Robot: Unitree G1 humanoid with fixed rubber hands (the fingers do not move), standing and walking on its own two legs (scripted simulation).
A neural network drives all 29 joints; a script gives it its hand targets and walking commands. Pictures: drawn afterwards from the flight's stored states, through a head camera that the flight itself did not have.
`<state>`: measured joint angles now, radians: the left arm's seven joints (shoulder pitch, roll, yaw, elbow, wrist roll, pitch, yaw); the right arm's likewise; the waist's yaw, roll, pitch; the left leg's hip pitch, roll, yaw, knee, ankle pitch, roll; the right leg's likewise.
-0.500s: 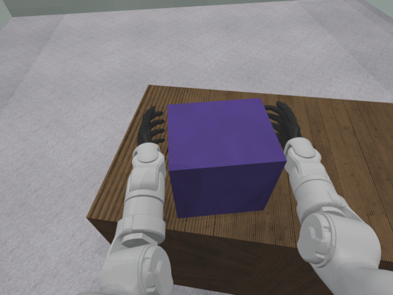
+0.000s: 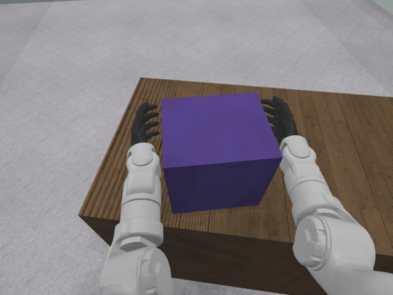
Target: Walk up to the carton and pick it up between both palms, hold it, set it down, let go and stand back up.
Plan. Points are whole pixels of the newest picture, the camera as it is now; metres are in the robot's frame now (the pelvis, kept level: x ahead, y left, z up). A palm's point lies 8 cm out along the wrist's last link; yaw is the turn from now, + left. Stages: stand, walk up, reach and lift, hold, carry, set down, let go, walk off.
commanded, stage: set down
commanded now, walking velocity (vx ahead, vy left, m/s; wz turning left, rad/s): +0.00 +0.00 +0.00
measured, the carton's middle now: (213, 155) +0.40 +0.02 +0.03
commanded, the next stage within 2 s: none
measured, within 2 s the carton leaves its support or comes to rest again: neither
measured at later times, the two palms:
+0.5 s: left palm (141, 142) +0.38 +0.17 +0.09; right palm (285, 134) +0.42 -0.13 +0.09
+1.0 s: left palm (145, 149) +0.39 +0.17 +0.04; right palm (277, 138) +0.45 -0.13 +0.04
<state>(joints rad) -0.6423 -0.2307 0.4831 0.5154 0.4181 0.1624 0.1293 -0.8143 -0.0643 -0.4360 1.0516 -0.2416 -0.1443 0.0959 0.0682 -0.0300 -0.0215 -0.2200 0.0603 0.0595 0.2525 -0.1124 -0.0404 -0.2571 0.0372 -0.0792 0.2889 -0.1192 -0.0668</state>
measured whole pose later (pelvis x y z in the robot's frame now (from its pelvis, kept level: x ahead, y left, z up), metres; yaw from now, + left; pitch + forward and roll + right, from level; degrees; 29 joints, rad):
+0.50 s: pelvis +0.01 +0.01 +0.00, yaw -1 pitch +4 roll +1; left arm -0.62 -0.27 0.49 0.47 0.45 0.17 0.12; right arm -0.77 -0.05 -0.48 1.00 -0.27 -0.14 0.13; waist 0.07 -0.04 -0.01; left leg -0.20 0.06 0.07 0.26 -0.13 -0.04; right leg -0.24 0.03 -0.07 0.29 -0.13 -0.06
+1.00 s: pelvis +0.00 +0.00 -0.01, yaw -2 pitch +16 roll +0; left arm -0.68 -0.08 0.18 0.77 0.07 0.07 0.28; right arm -0.87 -0.25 -0.02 1.20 0.16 -0.14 0.03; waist 0.16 0.00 -0.14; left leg -0.51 0.09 0.07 0.40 -0.16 -0.05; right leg -0.51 0.06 -0.07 0.35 -0.11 -0.07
